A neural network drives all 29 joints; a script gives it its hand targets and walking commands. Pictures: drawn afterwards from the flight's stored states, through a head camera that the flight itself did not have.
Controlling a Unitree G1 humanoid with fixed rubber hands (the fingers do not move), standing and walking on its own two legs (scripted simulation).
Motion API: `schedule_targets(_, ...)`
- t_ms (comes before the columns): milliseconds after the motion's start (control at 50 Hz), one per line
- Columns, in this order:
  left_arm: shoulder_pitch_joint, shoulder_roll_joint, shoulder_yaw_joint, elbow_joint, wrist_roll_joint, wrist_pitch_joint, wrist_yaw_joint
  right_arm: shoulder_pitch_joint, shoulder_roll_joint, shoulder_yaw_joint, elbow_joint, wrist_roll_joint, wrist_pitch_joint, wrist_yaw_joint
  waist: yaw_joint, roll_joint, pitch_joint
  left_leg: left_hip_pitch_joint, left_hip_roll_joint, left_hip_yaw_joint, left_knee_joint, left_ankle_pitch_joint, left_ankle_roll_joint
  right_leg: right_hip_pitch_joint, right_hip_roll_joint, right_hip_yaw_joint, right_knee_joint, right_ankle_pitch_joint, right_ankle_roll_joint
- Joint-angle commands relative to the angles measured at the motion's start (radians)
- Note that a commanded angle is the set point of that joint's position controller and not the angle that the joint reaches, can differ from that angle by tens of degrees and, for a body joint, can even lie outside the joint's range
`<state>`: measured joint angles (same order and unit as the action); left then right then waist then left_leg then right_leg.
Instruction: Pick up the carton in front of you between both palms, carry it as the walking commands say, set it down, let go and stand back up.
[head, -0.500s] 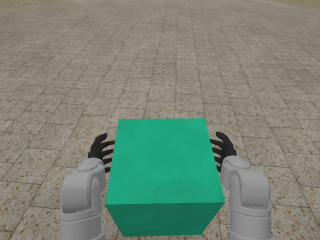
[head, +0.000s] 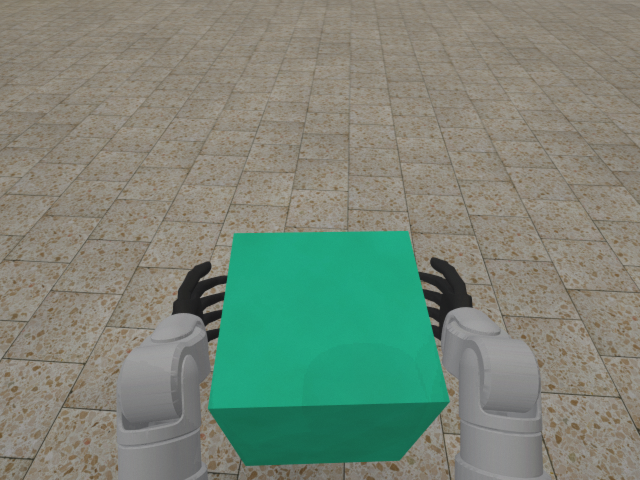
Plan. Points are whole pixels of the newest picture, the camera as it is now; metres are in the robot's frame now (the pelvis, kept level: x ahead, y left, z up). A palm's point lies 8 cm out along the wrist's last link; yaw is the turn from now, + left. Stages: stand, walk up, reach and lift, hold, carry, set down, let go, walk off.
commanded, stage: carry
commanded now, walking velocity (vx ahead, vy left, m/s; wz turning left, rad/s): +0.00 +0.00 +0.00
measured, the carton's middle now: (322, 354) +0.27 +0.00 +0.03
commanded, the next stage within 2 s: hold in 1.56 s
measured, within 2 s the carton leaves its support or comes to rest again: neither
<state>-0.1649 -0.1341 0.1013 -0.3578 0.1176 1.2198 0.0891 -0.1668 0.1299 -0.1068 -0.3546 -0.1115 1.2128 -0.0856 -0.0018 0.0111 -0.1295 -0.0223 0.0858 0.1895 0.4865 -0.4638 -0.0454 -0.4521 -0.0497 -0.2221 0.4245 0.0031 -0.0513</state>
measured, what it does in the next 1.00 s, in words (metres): walks ahead: left foot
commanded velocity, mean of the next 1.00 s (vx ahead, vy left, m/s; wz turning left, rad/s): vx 0.00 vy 0.00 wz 0.00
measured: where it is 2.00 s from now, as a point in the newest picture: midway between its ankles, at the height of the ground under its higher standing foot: outside the picture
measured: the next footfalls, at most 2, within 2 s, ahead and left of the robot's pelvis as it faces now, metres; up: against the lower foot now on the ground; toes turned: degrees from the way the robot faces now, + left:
left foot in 0.22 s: +0.11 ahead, +0.12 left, +0.00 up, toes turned +4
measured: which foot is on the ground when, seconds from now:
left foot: up 0.00-0.20, down 0.22-1.00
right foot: down 0.00-1.00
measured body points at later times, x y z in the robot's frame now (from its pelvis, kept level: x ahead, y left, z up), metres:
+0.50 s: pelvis +0.14 +0.01 +0.01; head +0.10 +0.01 +0.46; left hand +0.41 +0.17 +0.09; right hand +0.42 -0.14 +0.09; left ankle +0.07 +0.12 -0.72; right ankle +0.13 -0.09 -0.72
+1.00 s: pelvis +0.12 +0.02 +0.01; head +0.09 +0.01 +0.46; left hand +0.40 +0.17 +0.06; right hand +0.40 -0.13 +0.06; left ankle +0.07 +0.12 -0.72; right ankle +0.13 -0.09 -0.72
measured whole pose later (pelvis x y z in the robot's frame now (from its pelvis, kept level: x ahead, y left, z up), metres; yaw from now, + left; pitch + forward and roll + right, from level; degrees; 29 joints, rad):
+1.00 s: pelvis +0.12 +0.02 +0.01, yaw +0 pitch +2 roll +0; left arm -0.13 -0.13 0.11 -0.03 0.20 0.95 0.04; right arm -0.14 0.13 -0.11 -0.03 -0.20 0.95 -0.03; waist 0.00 0.01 -0.14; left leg -0.20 0.05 0.14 0.52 -0.35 0.01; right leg -0.28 -0.08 -0.20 0.53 -0.28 -0.01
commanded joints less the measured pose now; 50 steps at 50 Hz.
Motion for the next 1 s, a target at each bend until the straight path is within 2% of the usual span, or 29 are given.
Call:
schedule_targets(0, -0.397, -0.809, -0.661, 0.014, -0.388, 0.020, -0.251, -0.423, 0.815, 0.695, -0.023, 0.399, 0.041, 0.251, 0.022, -0.234, -0.376, -0.457, -0.054, -0.051, 0.469, -0.075, -0.026, 0.818, -0.370, 0.416, 0.053, 0.882, -0.156)
schedule_targets(20, -0.370, -0.841, -0.661, 0.022, -0.397, 0.012, -0.252, -0.415, 0.827, 0.698, -0.023, 0.400, 0.039, 0.254, 0.018, -0.223, -0.385, -0.467, -0.047, -0.125, 0.505, -0.142, -0.012, 0.736, -0.375, 0.441, -0.030, 0.736, -0.176)
schedule_targets(40, -0.396, -0.883, -0.669, 0.006, -0.402, 0.003, -0.254, -0.453, 0.860, 0.707, -0.037, 0.406, 0.031, 0.258, 0.016, -0.207, -0.378, -0.454, -0.030, -0.159, 0.481, -0.142, 0.008, 0.679, -0.354, 0.401, -0.072, 0.589, -0.158)
schedule_targets(60, -0.422, -0.918, -0.677, -0.008, -0.407, -0.006, -0.257, -0.488, 0.890, 0.719, -0.051, 0.414, 0.022, 0.260, 0.011, -0.166, -0.355, -0.425, 0.001, -0.172, 0.367, -0.140, 0.024, 0.608, -0.324, 0.339, -0.096, 0.481, -0.117)
schedule_targets(80, -0.445, -0.948, -0.680, -0.020, -0.412, -0.014, -0.260, -0.514, 0.911, 0.729, -0.068, 0.422, 0.012, 0.260, 0.008, -0.162, -0.324, -0.372, 0.010, -0.165, 0.232, -0.125, 0.030, 0.532, -0.291, 0.277, -0.116, 0.387, -0.082)
schedule_targets(120, -0.452, -0.966, -0.682, -0.035, -0.416, -0.026, -0.263, -0.513, 0.944, 0.748, -0.075, 0.421, -0.002, 0.254, 0.010, -0.160, -0.332, -0.261, -0.027, -0.114, 0.103, -0.010, 0.023, 0.457, -0.245, 0.204, -0.139, 0.235, -0.068)
schedule_targets(160, -0.432, -0.954, -0.689, -0.051, -0.415, -0.030, -0.263, -0.470, 0.943, 0.744, -0.081, 0.410, -0.011, 0.249, 0.004, -0.138, -0.353, -0.188, -0.018, -0.079, -0.019, 0.159, 0.020, 0.432, -0.224, 0.151, -0.108, 0.151, -0.057)
schedule_targets(200, -0.422, -0.929, -0.693, -0.060, -0.409, -0.030, -0.263, -0.446, 0.921, 0.739, -0.089, 0.401, -0.007, 0.248, 0.001, -0.109, -0.340, -0.088, 0.026, -0.081, -0.125, 0.374, 0.010, 0.351, -0.186, 0.112, -0.066, 0.045, -0.014)
schedule_targets(220, -0.428, -0.911, -0.692, -0.060, -0.405, -0.025, -0.264, -0.441, 0.912, 0.735, -0.079, 0.395, -0.003, 0.248, 0.001, -0.071, -0.320, -0.101, 0.089, -0.132, -0.138, 0.403, 0.015, 0.340, -0.168, 0.090, -0.046, -0.012, 0.017)
schedule_targets(240, -0.439, -0.906, -0.699, -0.054, -0.409, -0.015, -0.266, -0.448, 0.899, 0.726, -0.064, 0.387, 0.001, 0.249, 0.010, -0.014, -0.283, -0.131, 0.114, -0.144, -0.068, 0.485, 0.024, 0.337, -0.139, 0.099, -0.028, 0.020, 0.038)
schedule_targets(280, -0.419, -0.882, -0.694, -0.010, -0.401, 0.000, -0.267, -0.409, 0.882, 0.706, -0.007, 0.376, 0.014, 0.255, 0.007, 0.022, -0.239, -0.144, 0.118, -0.133, -0.033, 0.584, 0.029, 0.321, -0.144, 0.113, 0.030, 0.153, 0.042)
schedule_targets(340, -0.413, -0.869, -0.694, 0.038, -0.391, 0.011, -0.266, -0.382, 0.866, 0.683, 0.059, 0.365, 0.020, 0.263, 0.005, 0.028, -0.231, -0.147, 0.103, -0.133, 0.001, 0.759, 0.037, 0.314, -0.137, 0.113, 0.103, 0.300, 0.043)
schedule_targets(420, -0.460, -0.892, -0.698, 0.047, -0.399, 0.005, -0.265, -0.431, 0.886, 0.683, 0.067, 0.379, 0.013, 0.266, 0.003, 0.023, -0.233, -0.134, 0.096, -0.128, 0.025, 0.862, 0.037, 0.304, -0.122, 0.103, 0.133, 0.304, 0.056)
schedule_targets(600, -0.440, -0.922, -0.713, 0.074, -0.380, -0.047, -0.264, -0.431, 0.914, 0.714, 0.072, 0.374, -0.038, 0.269, 0.001, 0.006, -0.266, -0.121, 0.087, -0.125, 0.046, 0.822, 0.044, 0.326, -0.124, 0.104, 0.153, 0.279, 0.051)
schedule_targets(740, -0.430, -0.902, -0.700, 0.112, -0.328, -0.146, -0.268, -0.426, 0.893, 0.706, 0.108, 0.324, -0.136, 0.274, 0.001, 0.000, -0.234, -0.141, 0.086, -0.131, 0.024, 0.685, 0.052, 0.313, -0.131, 0.115, 0.125, 0.183, 0.044)
schedule_targets(860, -0.403, -0.845, -0.640, 0.180, -0.267, -0.229, -0.267, -0.396, 0.842, 0.646, 0.185, 0.259, -0.221, 0.268, 0.001, -0.005, -0.205, -0.158, 0.082, -0.133, -0.008, 0.582, 0.057, 0.306, -0.133, 0.123, 0.090, 0.125, 0.041)
schedule_targets(980, -0.415, -0.803, -0.537, 0.302, -0.182, -0.338, -0.265, -0.404, 0.800, 0.540, 0.305, 0.170, -0.332, 0.263, 0.002, -0.007, -0.165, -0.185, 0.080, -0.139, -0.049, 0.453, 0.065, 0.280, -0.134, 0.131, 0.046, 0.019, 0.040)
